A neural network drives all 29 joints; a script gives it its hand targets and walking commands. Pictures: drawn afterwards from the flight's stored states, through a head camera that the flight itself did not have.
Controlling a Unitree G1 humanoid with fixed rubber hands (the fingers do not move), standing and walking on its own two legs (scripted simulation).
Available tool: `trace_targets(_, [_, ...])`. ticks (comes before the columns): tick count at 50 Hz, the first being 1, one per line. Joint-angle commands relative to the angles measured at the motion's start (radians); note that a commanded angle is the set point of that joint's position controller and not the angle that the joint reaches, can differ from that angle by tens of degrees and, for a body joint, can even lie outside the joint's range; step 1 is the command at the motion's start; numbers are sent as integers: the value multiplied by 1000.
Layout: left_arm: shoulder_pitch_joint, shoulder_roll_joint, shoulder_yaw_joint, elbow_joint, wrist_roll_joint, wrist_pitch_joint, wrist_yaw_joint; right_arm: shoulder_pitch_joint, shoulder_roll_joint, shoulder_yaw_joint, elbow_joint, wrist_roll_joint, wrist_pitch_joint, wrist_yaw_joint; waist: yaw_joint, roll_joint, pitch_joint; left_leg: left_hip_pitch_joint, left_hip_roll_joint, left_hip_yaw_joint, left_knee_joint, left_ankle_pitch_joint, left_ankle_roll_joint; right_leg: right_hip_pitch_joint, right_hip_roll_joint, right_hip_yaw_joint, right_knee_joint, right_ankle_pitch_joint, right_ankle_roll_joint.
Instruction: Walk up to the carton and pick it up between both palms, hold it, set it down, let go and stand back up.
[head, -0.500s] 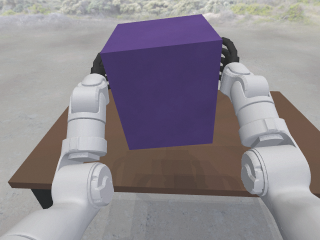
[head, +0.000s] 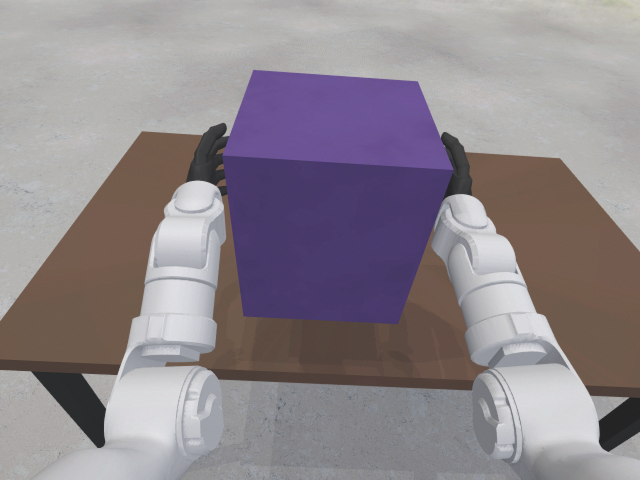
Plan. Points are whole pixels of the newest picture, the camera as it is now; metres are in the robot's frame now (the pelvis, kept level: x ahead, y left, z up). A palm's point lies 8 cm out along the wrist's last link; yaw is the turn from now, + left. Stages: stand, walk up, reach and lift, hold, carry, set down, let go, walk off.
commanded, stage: set down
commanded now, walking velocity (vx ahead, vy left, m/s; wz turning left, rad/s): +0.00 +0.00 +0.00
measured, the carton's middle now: (328, 201) +0.42 -0.01 +0.17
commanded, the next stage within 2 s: none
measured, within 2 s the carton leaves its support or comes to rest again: neither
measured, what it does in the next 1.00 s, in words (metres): stands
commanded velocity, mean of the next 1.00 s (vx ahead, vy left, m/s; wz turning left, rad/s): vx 0.00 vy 0.00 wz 0.00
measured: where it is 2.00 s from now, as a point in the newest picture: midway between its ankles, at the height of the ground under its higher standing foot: outside the picture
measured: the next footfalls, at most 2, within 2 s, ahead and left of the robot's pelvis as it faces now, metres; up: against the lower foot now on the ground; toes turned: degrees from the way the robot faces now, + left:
none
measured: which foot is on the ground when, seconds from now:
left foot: down 0.00-1.00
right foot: down 0.00-1.00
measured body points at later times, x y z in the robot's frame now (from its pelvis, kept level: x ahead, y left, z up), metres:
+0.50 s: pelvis -0.01 +0.00 +0.00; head -0.05 +0.04 +0.45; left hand +0.40 +0.15 +0.19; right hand +0.39 -0.15 +0.20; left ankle +0.01 +0.12 -0.75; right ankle +0.01 -0.14 -0.75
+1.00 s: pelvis +0.01 +0.00 +0.00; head +0.01 +0.02 +0.45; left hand +0.43 +0.14 +0.14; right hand +0.42 -0.16 +0.14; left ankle +0.01 +0.12 -0.75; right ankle +0.01 -0.14 -0.75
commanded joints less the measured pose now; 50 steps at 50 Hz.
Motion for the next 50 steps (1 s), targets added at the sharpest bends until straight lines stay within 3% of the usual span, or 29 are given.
trace_targets(1, [-749,-620,-521,-311,-139,-30,-128,-972,652,489,-570,184,-79,105,21,54,-579,439,-58,-23,76,646,-54,298,121,-48,-3,442,12])
trace_targets(2, [-744,-609,-490,-258,-138,-30,-135,-956,659,469,-518,171,-67,102,5,50,-552,417,-62,-20,65,605,-48,296,113,-42,-2,452,19])
trace_targets(3, [-765,-611,-482,-265,-144,-41,-141,-969,666,468,-536,162,-68,101,15,17,-561,401,-62,-19,65,587,-44,307,116,-38,8,461,22])
trace_targets(4, [-744,-599,-463,-245,-126,-40,-144,-930,664,469,-473,155,-57,97,18,17,-500,368,-68,-12,54,566,-36,323,108,-28,7,492,24])
trace_targets(7, [-714,-565,-386,-132,-93,-44,-171,-897,667,422,-365,119,-40,98,10,-32,-400,292,-76,-3,12,436,-10,342,101,-16,-5,432,30])
trace_targets(9, [-757,-550,-368,-114,-84,-60,-183,-925,668,384,-375,85,-50,107,10,-30,-410,275,-77,6,-9,352,-7,326,94,-18,-10,356,32])
trace_targets(11, [-726,-550,-325,-32,-51,-57,-197,-905,664,337,-288,50,-52,115,12,-32,-339,260,-73,13,-35,293,4,294,88,-22,-24,277,32])
trace_targets(14, [-797,-549,-292,-29,-40,-88,-204,-925,664,271,-246,-3,-80,133,8,-19,-317,255,-61,15,-61,208,3,249,87,-38,-30,154,19])
trace_targets(15, [-778,-536,-284,4,-35,-89,-213,-868,645,241,-202,-34,-78,136,-11,-22,-276,246,-69,26,-70,184,3,244,85,-49,-35,145,24])
trace_targets(16, [-756,-517,-256,36,-13,-91,-217,-851,627,214,-176,-49,-81,141,-2,-23,-276,255,-62,25,-82,150,3,239,88,-47,-43,101,14])
trace_targets(19, [-780,-525,-270,57,0,-105,-224,-827,584,151,-136,-78,-117,163,-24,35,-229,234,-56,23,-101,80,-19,193,81,-67,-46,27,0])
trace_targets(20, [-760,-523,-244,105,10,-113,-228,-825,574,116,-111,-101,-126,165,-30,22,-184,217,-56,29,-123,17,-12,191,79,-69,-65,-31,1])
trace_targets(21, [-789,-544,-259,67,0,-115,-231,-844,590,114,-140,-113,-141,164,-39,27,-208,215,-58,33,-131,36,-12,200,81,-81,-59,-10,-2])
trace_targets(22, [-756,-548,-266,98,-6,-122,-231,-813,572,110,-130,-122,-151,165,-41,32,-195,220,-58,31,-129,33,-17,192,77,-83,-64,-22,-4])
trace_targets(23, [-785,-571,-320,57,-30,-138,-226,-832,573,95,-153,-126,-170,167,-59,67,-237,244,-51,27,-120,60,-38,194,84,-88,-58,-2,-11])
trace_targets(25, [-782,-565,-326,66,-38,-151,-216,-857,557,98,-155,-141,-186,180,-57,78,-275,270,-46,23,-114,52,-44,175,89,-99,-55,-20,-13])
trace_targets(26, [-783,-581,-358,23,-37,-159,-208,-817,552,96,-144,-148,-194,176,-72,117,-302,296,-48,26,-103,101,-62,170,90,-105,-57,7,-15])
trace_targets(28, [-819,-605,-429,-25,-88,-182,-190,-874,590,149,-228,-125,-218,179,-60,116,-424,365,-45,26,-62,219,-73,160,93,-103,-51,72,-10])
trace_targets(30, [-768,-607,-444,-31,-75,-189,-179,-817,577,162,-203,-110,-223,178,-56,151,-421,366,-49,22,-42,287,-85,163,94,-100,-57,115,-22])
trace_targets(31, [-709,-599,-424,-7,-65,-187,-183,-790,571,171,-200,-118,-221,172,-47,120,-429,385,-43,19,-27,348,-84,180,99,-107,-55,160,-16])
trace_targets(33, [-723,-616,-471,-88,-84,-200,-171,-753,575,194,-218,-101,-226,171,-51,162,-473,432,-35,15,-3,463,-111,163,104,-114,-48,206,-17])
trace_targets(39, [-605,-568,-418,-57,-50,-193,-190,-686,588,242,-242,-99,-214,157,-28,80,-450,427,-39,28,19,564,-89,228,101,-96,-34,353,6])
trace_targets(43, [-597,-538,-410,-51,-64,-210,-206,-666,606,282,-300,-91,-211,144,-34,39,-445,344,-60,37,14,518,-68,306,90,-68,-5,478,25])
trace_targets(44, [-580,-565,-426,-74,-79,-212,-208,-692,621,311,-353,-81,-218,142,-17,5,-477,342,-56,43,10,534,-66,324,94,-68,0,507,26])
trace_targets(47, [-596,-594,-485,-122,-106,-241,-197,-677,665,346,-418,-84,-228,133,-40,36,-553,334,-62,34,29,582,-70,359,85,-51,24,633,30])
trace_targets(48, [-616,-567,-452,-89,-86,-250,-203,-677,676,332,-381,-107,-220,135,-28,16,-515,319,-59,40,15,525,-63,356,78,-49,26,605,40])
trace_targets(50, [-604,-558,-439,-84,-75,-253,-203,-646,652,325,-362,-115,-217,138,-35,40,-484,322,-58,40,13,537,-69,342,79,-51,23,602,34])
